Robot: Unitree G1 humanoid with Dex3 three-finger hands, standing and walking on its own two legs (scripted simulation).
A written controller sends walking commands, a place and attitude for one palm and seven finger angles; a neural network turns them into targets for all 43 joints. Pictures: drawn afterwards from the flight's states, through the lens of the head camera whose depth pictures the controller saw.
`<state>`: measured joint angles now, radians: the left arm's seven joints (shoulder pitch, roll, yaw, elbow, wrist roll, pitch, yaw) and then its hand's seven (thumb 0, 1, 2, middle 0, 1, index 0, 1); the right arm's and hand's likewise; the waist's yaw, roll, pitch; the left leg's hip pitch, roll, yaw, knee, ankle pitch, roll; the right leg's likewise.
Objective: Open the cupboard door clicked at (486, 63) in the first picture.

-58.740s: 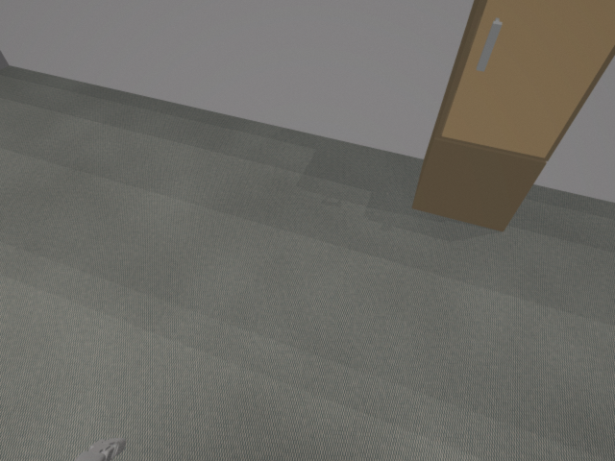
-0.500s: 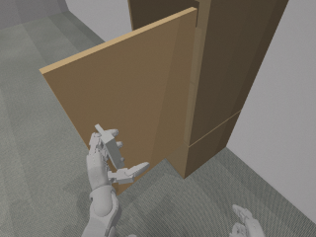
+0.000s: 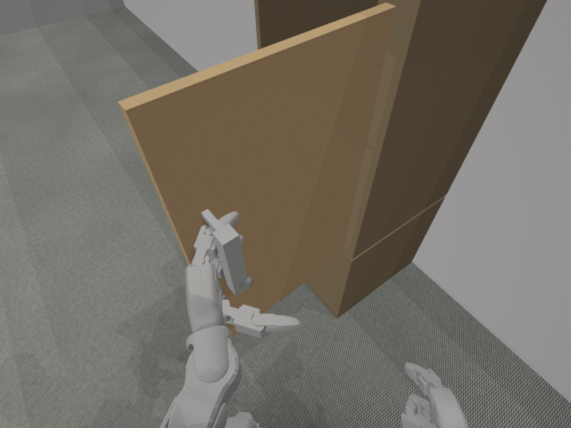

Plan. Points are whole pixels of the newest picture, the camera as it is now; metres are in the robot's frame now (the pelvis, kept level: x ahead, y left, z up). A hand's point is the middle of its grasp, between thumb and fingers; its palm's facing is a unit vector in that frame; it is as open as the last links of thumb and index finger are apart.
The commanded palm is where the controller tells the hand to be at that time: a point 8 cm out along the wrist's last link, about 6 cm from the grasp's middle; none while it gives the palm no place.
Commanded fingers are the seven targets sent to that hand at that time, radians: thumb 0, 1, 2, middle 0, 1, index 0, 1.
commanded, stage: slide the hand sideways off the handle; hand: left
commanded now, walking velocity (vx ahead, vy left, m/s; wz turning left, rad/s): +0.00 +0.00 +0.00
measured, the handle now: (224, 252) +0.34 +0.11 +0.06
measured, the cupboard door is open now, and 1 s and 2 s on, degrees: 93 95 95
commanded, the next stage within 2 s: draw the hand back to the body in 1.14 s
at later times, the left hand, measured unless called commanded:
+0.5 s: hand (234, 317) +0.25 +0.09 +0.06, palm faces -0.10 -0.99 -0.02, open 16.3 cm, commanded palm +0.23 +0.15 +0.06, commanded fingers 0.00 -0.50 0.30 -0.15 -0.30 -0.15 -0.30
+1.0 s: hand (189, 346) +0.21 +0.13 +0.06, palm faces -0.02 -1.00 -0.05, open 16.1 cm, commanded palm +0.18 +0.20 +0.06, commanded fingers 0.00 -0.50 0.30 -0.15 -0.30 -0.15 -0.30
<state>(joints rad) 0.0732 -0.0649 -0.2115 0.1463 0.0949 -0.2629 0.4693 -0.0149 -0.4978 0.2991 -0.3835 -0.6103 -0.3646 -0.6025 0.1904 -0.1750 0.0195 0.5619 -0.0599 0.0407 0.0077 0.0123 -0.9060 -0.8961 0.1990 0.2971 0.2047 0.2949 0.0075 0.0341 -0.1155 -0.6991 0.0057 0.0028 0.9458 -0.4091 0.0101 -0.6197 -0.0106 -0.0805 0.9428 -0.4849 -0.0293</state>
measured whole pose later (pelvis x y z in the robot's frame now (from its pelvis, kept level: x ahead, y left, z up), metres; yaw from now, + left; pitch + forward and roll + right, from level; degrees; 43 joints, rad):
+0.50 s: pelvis +0.00 +0.01 +0.00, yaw -1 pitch +9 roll -1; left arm 0.25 0.10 -0.18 -0.01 -0.04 -0.29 0.05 -0.02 -0.50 0.30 -0.17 -0.32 -0.16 -0.31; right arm 0.23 -0.21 0.03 0.46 -0.01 -0.02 0.01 0.01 -0.91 -0.90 0.20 0.30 0.20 0.29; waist 0.00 0.03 -0.09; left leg -0.70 0.01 0.03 0.97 -0.43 0.02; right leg -0.62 -0.01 -0.06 0.96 -0.49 -0.02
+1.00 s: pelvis +0.02 -0.02 -0.01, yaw +0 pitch +11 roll -1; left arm 0.54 0.18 0.04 -0.19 -0.21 -0.35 -0.17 -0.02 -0.50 0.30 -0.19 -0.32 -0.19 -0.32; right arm 0.24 -0.23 0.00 0.46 0.01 -0.06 -0.04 0.01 -0.91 -0.90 0.20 0.30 0.20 0.29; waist 0.01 0.04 -0.13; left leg -0.75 0.03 -0.01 1.02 -0.47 -0.01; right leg -0.67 0.01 -0.09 1.01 -0.55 -0.05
